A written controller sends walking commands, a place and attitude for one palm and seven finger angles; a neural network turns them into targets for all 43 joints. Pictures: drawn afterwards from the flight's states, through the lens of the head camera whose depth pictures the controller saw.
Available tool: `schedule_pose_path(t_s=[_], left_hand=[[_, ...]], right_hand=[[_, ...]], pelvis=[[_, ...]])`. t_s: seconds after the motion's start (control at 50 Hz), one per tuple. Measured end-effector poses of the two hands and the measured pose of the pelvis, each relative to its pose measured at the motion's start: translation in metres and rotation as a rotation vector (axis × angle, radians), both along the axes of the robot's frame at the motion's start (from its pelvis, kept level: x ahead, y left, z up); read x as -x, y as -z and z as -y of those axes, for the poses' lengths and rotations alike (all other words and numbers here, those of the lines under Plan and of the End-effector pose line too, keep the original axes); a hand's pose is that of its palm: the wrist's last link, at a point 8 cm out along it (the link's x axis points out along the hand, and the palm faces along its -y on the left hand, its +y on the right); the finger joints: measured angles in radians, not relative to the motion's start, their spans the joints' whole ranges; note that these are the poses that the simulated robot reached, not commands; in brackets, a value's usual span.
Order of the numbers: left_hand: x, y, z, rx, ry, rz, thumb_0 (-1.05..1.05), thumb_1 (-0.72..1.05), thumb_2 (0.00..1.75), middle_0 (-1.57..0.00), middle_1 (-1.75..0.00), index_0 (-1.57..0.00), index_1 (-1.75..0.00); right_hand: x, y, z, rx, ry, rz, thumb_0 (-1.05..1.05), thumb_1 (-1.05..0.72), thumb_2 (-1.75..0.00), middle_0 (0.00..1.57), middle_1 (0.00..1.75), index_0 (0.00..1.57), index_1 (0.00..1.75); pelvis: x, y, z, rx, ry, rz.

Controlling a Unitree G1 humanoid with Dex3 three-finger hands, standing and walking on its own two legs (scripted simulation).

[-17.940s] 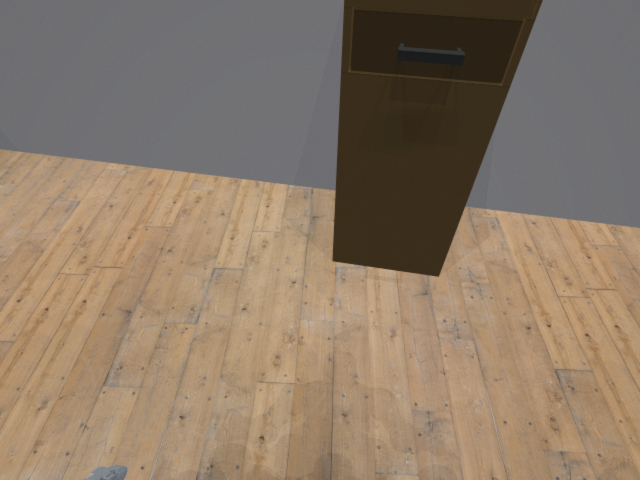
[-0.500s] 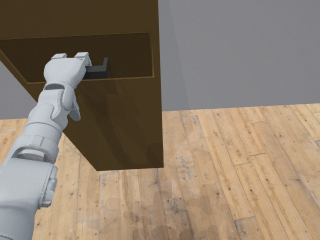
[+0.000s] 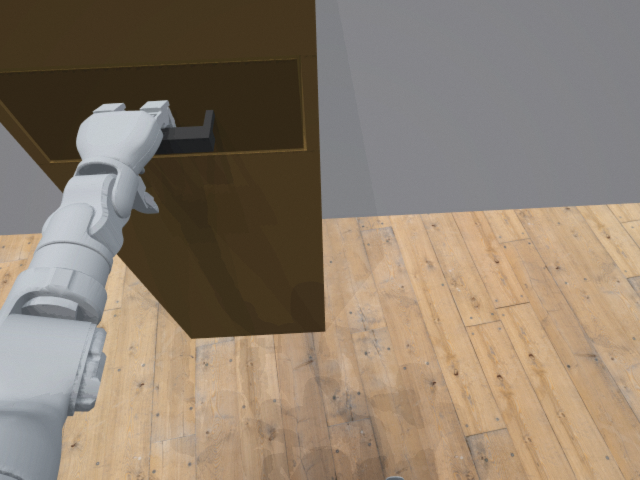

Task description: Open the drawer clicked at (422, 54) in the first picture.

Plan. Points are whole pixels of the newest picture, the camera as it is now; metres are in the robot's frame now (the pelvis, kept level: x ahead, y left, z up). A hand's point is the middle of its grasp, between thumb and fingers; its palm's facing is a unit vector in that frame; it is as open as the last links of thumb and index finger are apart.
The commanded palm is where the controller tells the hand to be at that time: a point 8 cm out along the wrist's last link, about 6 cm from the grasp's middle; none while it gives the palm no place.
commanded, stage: close the thumb around the handle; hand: left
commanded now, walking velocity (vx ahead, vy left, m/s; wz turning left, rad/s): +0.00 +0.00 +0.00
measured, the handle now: (156, 130) +0.54 +0.21 +0.12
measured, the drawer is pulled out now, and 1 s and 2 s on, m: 0.00 0.05 0.18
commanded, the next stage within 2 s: pull the drawer open in 0.40 s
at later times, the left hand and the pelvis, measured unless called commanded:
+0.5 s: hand (139, 170) +0.49 +0.22 +0.10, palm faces -0.02 -0.01 -1.00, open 5.8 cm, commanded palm +0.46 +0.23 +0.15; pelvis +0.00 +0.01 +0.00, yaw +0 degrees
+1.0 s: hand (131, 204) +0.44 +0.22 +0.10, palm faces +0.01 -0.03 -1.00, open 5.7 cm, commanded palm +0.40 +0.23 +0.15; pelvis +0.02 +0.00 +0.01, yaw +0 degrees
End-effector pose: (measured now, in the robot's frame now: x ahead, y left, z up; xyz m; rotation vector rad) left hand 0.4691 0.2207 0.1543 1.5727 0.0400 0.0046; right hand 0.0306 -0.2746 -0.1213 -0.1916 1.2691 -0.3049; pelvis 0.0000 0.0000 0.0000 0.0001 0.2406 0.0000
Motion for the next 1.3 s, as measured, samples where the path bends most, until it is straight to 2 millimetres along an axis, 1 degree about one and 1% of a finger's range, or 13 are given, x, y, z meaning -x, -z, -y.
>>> schedule_pose_path(t_s=[0.14,0.26,0.32,0.58,0.7,0.8,1.02,1.1,1.2,1.3], left_hand=[[0.0,0.001,-0.003,0.0,0.012,-0.004,0.0,0.27,0.63,-0.37,-1.28,-0.37,-1.28],[-0.001,0.002,-0.003,0.001,0.016,0.004,0.0,0.58,0.77,-0.4,-1.32,-0.4,-1.32],[-0.002,0.003,-0.003,0.003,0.015,0.001,0.0,0.69,0.81,-0.4,-1.33,-0.4,-1.33],[-0.001,0.003,-0.004,0.011,0.014,0.006,0.0,0.7,0.8,-0.37,-1.35,-0.38,-1.35],[0.012,0.005,-0.004,0.025,0.017,0.024,0.0,0.71,0.79,-0.34,-1.35,-0.38,-1.35],[0.026,0.006,-0.004,0.029,0.018,0.037,0.0,0.71,0.8,-0.33,-1.35,-0.37,-1.35],[0.058,0.005,-0.003,0.028,0.013,0.033,0.0,0.71,0.8,-0.34,-1.35,-0.38,-1.35],[0.067,0.005,-0.003,0.027,0.012,0.03,0.0,0.71,0.8,-0.34,-1.35,-0.38,-1.35],[0.077,0.005,-0.003,0.027,0.01,0.029,0.01,0.71,0.8,-0.34,-1.35,-0.38,-1.35],[0.086,0.005,-0.003,0.029,0.009,0.031,0.01,0.71,0.8,-0.34,-1.35,-0.38,-1.35]], right_hand=[[0.006,0.0,-0.005,-0.004,0.007,-0.018,0.01,-0.91,-0.9,0.2,0.3,0.2,0.3],[0.004,0.0,-0.009,-0.008,0.0,-0.019,0.01,-0.91,-0.9,0.2,0.3,0.2,0.3],[0.002,0.0,-0.01,-0.008,-0.001,-0.014,0.01,-0.91,-0.9,0.2,0.3,0.2,0.3],[-0.009,0.0,-0.013,-0.019,-0.002,0.009,0.01,-0.91,-0.9,0.2,0.3,0.2,0.3],[-0.019,-0.001,-0.014,-0.04,-0.001,0.026,0.01,-0.91,-0.9,0.2,0.3,0.2,0.3],[-0.037,-0.002,-0.014,-0.051,-0.022,0.054,0.01,-0.91,-0.9,0.2,0.3,0.2,0.3],[-0.098,-0.011,-0.017,-0.059,-0.104,0.197,0.01,-0.91,-0.9,0.2,0.3,0.2,0.3],[-0.116,-0.015,-0.019,-0.06,-0.131,0.242,0.01,-0.91,-0.9,0.2,0.3,0.2,0.3],[-0.127,-0.018,-0.022,-0.065,-0.153,0.275,0.01,-0.91,-0.9,0.2,0.3,0.2,0.3],[-0.127,-0.017,-0.024,-0.072,-0.16,0.281,0.01,-0.91,-0.9,0.2,0.3,0.2,0.3]], pelvis=[[-0.001,0.0,-0.003,0.002,0.002,0.001],[-0.001,0.0,-0.006,0.003,-0.001,-0.002],[-0.002,0.0,-0.007,0.004,0.0,-0.005],[-0.006,-0.001,-0.009,0.005,0.006,0.0],[-0.012,-0.003,-0.009,0.007,0.014,0.012],[-0.015,-0.005,-0.008,0.007,0.009,0.031],[-0.016,-0.007,-0.003,0.003,-0.007,0.073],[-0.015,-0.007,-0.001,0.001,-0.012,0.085],[-0.013,-0.007,0.002,-0.001,-0.014,0.096],[-0.012,-0.008,0.003,-0.002,-0.014,0.107]])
